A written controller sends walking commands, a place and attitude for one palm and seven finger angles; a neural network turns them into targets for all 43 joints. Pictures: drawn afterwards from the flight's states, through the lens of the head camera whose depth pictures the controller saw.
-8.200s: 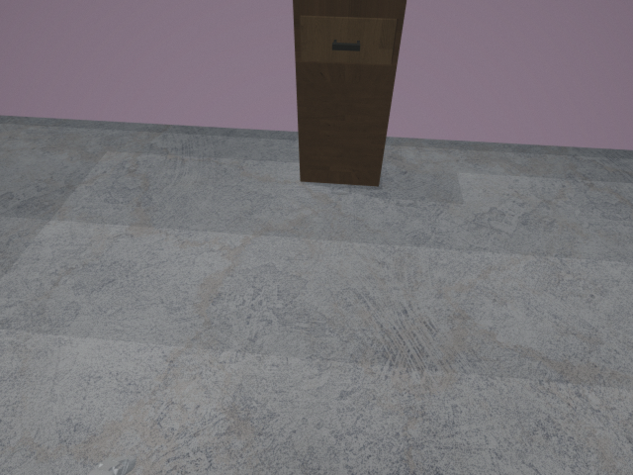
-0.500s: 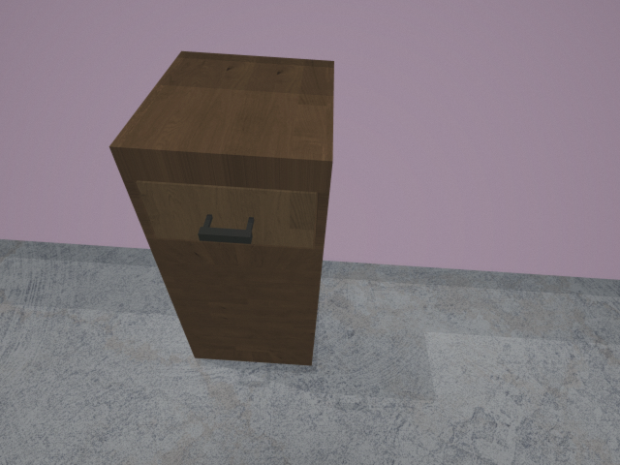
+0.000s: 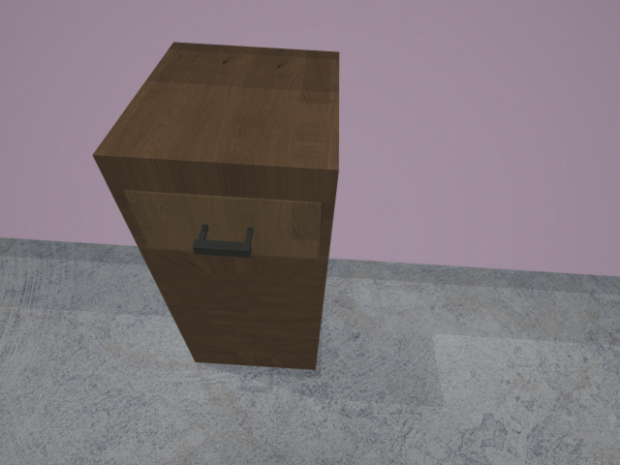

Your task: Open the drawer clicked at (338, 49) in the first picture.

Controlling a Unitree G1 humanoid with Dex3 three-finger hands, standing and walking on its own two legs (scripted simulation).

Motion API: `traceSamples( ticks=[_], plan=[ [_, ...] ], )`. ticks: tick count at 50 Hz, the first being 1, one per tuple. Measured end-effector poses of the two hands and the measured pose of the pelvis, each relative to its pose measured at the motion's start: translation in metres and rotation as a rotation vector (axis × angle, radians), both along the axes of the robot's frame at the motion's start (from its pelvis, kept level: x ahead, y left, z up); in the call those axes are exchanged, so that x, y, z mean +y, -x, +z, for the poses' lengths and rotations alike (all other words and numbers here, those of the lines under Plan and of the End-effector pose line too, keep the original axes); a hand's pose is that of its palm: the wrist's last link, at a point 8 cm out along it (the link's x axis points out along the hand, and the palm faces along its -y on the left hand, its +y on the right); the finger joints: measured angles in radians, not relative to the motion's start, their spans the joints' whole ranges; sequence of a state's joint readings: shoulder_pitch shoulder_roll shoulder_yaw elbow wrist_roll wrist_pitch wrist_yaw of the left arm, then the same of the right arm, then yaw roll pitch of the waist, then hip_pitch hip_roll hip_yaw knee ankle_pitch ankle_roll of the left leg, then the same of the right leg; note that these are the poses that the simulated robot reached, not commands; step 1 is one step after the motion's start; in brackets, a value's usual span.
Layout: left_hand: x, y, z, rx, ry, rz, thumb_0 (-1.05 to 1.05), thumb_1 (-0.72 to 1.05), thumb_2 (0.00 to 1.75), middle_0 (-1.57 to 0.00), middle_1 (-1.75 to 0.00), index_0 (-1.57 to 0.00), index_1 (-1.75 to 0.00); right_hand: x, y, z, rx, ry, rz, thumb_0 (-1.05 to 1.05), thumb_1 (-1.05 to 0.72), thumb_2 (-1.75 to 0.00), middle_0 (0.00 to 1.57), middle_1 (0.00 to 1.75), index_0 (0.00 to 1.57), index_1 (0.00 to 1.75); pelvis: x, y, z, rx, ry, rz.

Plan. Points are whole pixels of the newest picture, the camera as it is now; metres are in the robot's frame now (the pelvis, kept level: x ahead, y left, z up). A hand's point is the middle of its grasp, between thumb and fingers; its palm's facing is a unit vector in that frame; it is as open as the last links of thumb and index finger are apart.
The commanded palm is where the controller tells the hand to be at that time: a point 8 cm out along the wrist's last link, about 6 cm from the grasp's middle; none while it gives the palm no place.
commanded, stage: come to a stop and stand still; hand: left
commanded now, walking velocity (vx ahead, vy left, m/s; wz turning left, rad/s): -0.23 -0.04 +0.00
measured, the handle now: (224, 240) +0.51 +0.20 -0.07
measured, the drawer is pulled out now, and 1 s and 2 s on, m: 0.00 0.00 0.00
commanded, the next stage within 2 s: look again from close up in 0.80 s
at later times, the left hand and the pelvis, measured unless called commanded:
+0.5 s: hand out of the picture +0.01 +0.16 -0.17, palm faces +0.02 -0.98 -0.21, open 7.2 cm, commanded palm none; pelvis -0.05 -0.02 +0.00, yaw -1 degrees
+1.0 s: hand out of the picture -0.09 +0.14 -0.17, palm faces +0.01 -0.99 -0.16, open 7.3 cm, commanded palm none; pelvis -0.05 -0.02 +0.00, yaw +0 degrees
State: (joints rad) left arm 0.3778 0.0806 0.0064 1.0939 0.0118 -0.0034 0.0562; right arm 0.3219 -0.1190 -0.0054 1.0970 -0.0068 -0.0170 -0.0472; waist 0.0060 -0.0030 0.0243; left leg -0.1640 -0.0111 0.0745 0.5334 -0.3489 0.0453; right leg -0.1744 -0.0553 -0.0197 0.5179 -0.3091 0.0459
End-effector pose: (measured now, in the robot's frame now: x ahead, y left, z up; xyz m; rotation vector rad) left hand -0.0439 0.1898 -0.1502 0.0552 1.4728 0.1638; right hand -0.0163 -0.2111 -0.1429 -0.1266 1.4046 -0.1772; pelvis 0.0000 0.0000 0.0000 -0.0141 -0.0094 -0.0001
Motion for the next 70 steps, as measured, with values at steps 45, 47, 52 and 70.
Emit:
traceSamples(
  ticks=[45,47,52,70],
  plan=[
    [-0.007,0.057,0.011,0.030,-0.018,-0.038,0.00,0.92,0.90,-0.20,-0.29,-0.20,-0.30,-0.023,0.067,0.006,0.057,-0.028,-0.008,0.00,-0.91,-0.90,0.20,0.30,0.20,0.30,-0.021,0.053,0.008,-0.006,-0.009,-0.015],
    [-0.008,0.057,0.009,0.030,-0.009,-0.061,0.00,0.91,0.90,-0.20,-0.29,-0.20,-0.30,-0.023,0.066,0.005,0.047,-0.032,0.003,0.00,-0.91,-0.90,0.20,0.30,0.20,0.30,-0.021,0.053,0.006,-0.004,-0.013,-0.006],
    [0.000,0.042,0.005,-0.020,-0.036,-0.064,0.00,0.91,0.90,-0.20,-0.29,-0.20,-0.30,-0.032,0.048,0.002,-0.023,0.003,0.018,0.00,-0.91,-0.90,0.20,0.30,0.20,0.30,-0.022,0.050,0.000,0.008,-0.006,0.008],
    [0.015,-0.030,0.015,-0.258,-0.088,-0.095,0.00,0.92,0.90,-0.20,-0.29,-0.20,-0.30,-0.042,-0.008,0.009,-0.209,0.021,0.043,0.00,-0.92,-0.90,0.20,0.30,0.20,0.30,-0.022,0.050,0.001,-0.039,-0.008,-0.012]
  ],
)
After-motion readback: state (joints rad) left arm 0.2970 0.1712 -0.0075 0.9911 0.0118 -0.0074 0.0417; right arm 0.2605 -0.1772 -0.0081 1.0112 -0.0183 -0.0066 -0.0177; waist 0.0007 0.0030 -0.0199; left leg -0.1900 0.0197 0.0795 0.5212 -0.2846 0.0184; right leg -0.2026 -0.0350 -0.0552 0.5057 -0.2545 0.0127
